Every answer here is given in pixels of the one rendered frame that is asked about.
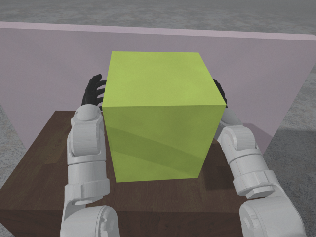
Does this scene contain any right robot hand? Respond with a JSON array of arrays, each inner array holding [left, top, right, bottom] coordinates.
[[213, 79, 228, 108]]

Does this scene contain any right robot forearm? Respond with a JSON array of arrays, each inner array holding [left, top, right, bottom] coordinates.
[[214, 108, 306, 233]]

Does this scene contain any carton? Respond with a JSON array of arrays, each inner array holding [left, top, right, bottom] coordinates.
[[102, 51, 227, 182]]

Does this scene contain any left robot forearm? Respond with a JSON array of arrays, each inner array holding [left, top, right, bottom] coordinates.
[[60, 104, 110, 237]]

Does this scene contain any left robot upper arm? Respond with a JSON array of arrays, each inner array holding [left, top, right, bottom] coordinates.
[[61, 205, 120, 237]]

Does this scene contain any right robot upper arm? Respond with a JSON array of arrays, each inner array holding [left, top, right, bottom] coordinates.
[[239, 196, 307, 237]]

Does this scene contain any left robot hand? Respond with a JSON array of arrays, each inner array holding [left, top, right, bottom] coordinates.
[[81, 74, 107, 111]]

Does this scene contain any pedestal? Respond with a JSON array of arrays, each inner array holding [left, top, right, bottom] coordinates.
[[0, 111, 265, 237]]

